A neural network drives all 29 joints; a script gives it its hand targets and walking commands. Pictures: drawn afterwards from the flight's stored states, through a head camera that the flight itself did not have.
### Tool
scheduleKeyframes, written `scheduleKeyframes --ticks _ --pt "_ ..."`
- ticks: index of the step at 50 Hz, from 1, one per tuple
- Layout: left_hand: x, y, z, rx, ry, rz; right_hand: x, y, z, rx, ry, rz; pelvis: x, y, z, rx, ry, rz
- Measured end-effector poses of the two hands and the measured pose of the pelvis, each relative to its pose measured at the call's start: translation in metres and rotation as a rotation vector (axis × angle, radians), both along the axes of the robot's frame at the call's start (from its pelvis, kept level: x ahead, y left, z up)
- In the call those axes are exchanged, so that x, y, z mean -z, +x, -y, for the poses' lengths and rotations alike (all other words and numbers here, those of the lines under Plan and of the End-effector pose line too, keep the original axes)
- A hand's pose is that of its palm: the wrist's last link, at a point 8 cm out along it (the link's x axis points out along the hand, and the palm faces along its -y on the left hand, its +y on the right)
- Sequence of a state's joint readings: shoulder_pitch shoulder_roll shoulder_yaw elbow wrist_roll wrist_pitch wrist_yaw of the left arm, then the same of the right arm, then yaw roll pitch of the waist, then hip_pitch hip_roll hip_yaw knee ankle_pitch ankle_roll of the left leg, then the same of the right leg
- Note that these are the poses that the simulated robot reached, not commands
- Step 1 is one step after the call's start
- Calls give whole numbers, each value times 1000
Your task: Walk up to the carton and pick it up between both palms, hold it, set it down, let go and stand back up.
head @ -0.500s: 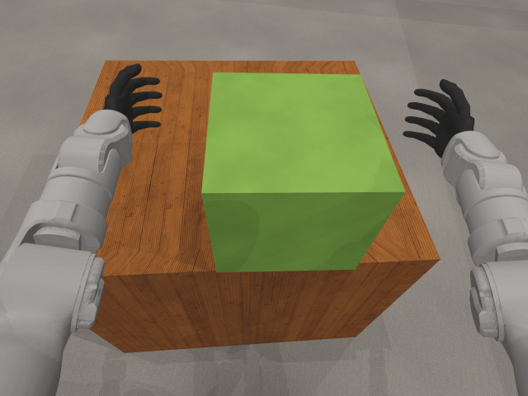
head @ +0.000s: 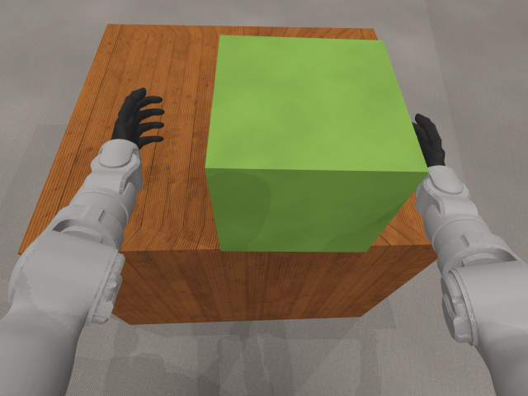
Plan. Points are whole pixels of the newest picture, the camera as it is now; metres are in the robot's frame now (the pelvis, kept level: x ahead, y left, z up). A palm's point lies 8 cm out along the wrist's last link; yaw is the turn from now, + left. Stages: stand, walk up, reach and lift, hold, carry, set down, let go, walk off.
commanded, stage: reach and lift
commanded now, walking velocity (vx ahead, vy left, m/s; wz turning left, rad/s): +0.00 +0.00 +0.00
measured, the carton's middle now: (298, 150) +0.53 -0.05 +0.02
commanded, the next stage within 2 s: none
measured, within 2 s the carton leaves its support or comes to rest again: neither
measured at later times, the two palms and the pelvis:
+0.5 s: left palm (154, 152) +0.48 +0.18 +0.06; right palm (416, 168) +0.46 -0.24 +0.05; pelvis +0.00 -0.01 -0.01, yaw -1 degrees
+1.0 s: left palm (177, 156) +0.47 +0.15 +0.06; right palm (409, 173) +0.45 -0.22 +0.06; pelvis -0.01 +0.00 -0.01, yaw -2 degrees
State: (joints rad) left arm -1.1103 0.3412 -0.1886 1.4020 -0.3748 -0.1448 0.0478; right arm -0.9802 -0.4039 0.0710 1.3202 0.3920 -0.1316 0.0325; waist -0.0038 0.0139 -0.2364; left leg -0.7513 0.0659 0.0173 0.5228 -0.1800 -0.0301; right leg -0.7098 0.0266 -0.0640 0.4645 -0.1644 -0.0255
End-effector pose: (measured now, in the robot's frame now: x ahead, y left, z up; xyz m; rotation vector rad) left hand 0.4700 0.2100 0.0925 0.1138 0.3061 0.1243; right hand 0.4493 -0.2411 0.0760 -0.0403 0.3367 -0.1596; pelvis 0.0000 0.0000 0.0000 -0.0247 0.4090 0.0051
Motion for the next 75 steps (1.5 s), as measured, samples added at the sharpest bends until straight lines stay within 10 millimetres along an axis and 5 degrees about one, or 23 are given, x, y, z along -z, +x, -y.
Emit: scheduleKeyframes --ticks 17,33,49,75 --pt "47 3 21 27 -21 -16 21 11 16 22 -13 50 11 1 6 22 11 -94" --pt "20 15 39 74 -50 69 22 10 -12 9 3 56 12 0 2 24 10 -83" --pt "36 3 64 82 -55 8 20 3 -18 24 15 43 11 -6 -4 33 6 -83" --pt "38 9 61 64 -84 32 21 6 -23 34 -1 55 0 6 -3 31 12 -50"
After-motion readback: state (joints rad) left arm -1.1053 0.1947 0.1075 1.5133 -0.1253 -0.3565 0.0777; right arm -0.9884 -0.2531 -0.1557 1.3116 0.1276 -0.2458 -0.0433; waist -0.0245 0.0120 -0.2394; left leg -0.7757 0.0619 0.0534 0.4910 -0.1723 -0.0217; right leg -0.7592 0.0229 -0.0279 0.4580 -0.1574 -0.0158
